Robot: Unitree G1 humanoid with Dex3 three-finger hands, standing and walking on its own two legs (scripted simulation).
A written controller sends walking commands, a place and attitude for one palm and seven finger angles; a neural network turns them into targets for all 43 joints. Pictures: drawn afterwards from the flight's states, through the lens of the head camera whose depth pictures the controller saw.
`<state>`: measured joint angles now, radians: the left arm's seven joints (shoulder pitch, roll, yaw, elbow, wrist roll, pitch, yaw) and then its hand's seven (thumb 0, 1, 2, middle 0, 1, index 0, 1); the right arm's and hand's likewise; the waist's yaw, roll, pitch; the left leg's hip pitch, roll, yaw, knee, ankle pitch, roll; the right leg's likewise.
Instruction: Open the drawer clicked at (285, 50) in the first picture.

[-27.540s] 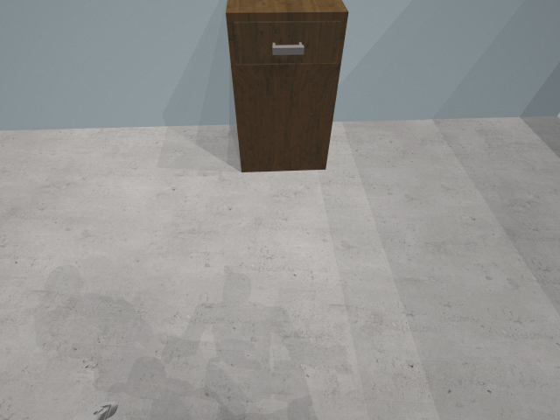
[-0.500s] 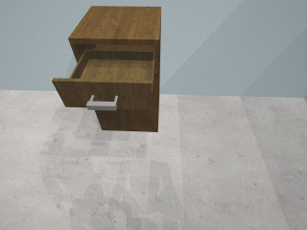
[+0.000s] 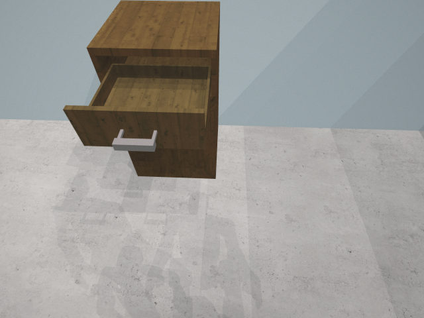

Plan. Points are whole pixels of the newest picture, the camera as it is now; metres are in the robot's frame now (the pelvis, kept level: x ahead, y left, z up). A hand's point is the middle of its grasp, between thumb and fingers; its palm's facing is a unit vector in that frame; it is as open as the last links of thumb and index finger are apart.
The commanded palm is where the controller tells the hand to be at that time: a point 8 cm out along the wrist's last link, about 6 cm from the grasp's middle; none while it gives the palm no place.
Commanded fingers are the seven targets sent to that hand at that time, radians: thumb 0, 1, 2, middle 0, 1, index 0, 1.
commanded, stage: look to check the result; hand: left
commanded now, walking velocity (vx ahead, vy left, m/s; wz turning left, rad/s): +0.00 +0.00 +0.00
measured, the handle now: (136, 138) +0.61 +0.27 -0.10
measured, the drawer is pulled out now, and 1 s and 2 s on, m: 0.30 0.30 0.30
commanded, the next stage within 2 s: stand and wait in 0.28 s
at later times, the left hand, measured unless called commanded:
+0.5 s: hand out of the picture +0.05 +0.20 -0.17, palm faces -0.01 -0.96 -0.27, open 7.3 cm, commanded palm none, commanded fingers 0.00 0.90 0.90 -0.20 -0.30 -0.20 -0.30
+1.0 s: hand out of the picture +0.08 +0.22 -0.16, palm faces -0.01 -0.95 -0.31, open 7.3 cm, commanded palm none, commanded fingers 0.00 0.90 0.90 -0.20 -0.30 -0.20 -0.30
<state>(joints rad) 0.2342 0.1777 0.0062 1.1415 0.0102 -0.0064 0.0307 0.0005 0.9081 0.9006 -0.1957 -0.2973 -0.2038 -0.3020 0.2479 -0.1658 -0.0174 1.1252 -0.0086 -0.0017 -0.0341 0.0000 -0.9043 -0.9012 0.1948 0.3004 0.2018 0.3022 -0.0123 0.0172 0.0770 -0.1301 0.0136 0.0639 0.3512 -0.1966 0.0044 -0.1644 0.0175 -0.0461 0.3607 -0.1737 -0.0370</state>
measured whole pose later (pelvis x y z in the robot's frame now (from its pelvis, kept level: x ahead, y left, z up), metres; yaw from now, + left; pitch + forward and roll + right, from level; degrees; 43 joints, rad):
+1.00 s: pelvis +0.02 -0.01 +0.00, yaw +0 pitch -1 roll +0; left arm 0.13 0.27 0.02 1.13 0.01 -0.02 0.02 0.00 0.91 0.90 -0.20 -0.30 -0.21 -0.30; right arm 0.15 -0.27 -0.02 1.12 -0.01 0.00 -0.02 0.00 -0.90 -0.90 0.20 0.30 0.20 0.30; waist -0.02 0.02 0.07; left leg -0.08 0.02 0.06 0.28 -0.18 -0.01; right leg -0.11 0.03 -0.05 0.30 -0.17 -0.05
